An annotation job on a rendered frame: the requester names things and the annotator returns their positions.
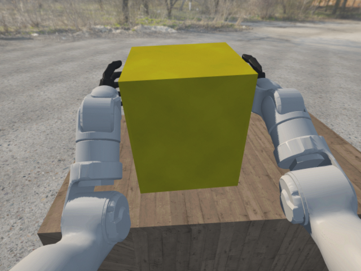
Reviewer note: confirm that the robot left upper arm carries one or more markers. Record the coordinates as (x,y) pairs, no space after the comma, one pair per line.
(92,223)

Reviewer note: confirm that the left robot forearm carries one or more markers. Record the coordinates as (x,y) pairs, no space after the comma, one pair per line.
(98,137)

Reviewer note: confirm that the left robot hand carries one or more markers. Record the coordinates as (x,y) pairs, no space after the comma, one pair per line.
(109,75)

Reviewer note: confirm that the carton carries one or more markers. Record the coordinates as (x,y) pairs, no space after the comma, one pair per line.
(187,110)

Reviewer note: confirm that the pedestal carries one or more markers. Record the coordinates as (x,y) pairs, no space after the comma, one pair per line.
(233,228)

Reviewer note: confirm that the right robot forearm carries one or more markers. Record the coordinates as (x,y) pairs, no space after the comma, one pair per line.
(296,142)

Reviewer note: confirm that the robot right upper arm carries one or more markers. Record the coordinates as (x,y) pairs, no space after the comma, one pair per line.
(322,201)

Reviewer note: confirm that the right robot hand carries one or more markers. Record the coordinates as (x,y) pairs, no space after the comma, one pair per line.
(254,64)

